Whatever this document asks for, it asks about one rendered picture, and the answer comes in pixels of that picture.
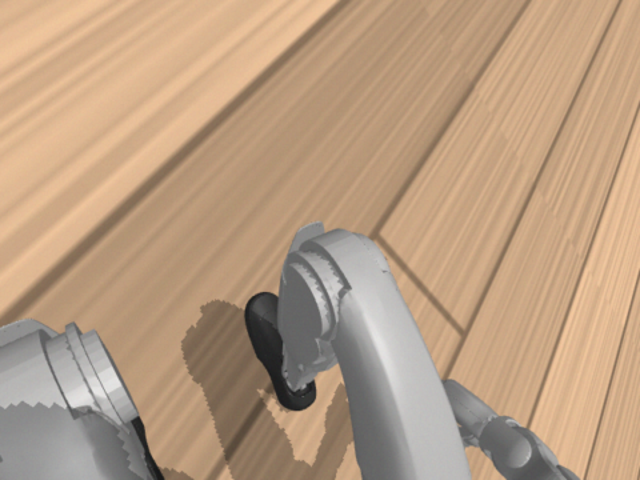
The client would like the left robot foot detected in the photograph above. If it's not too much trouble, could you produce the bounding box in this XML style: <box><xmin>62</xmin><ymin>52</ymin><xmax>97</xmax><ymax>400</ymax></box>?
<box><xmin>131</xmin><ymin>416</ymin><xmax>165</xmax><ymax>480</ymax></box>

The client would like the right robot arm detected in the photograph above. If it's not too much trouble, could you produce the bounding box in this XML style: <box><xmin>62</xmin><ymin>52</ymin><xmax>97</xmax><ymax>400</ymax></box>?
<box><xmin>479</xmin><ymin>416</ymin><xmax>581</xmax><ymax>480</ymax></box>

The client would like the right robot hand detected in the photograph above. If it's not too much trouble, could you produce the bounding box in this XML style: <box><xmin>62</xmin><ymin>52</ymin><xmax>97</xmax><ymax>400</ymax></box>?
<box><xmin>441</xmin><ymin>379</ymin><xmax>499</xmax><ymax>449</ymax></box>

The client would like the right robot foot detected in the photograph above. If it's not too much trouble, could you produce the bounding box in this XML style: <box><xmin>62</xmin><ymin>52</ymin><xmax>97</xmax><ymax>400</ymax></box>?
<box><xmin>245</xmin><ymin>292</ymin><xmax>316</xmax><ymax>411</ymax></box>

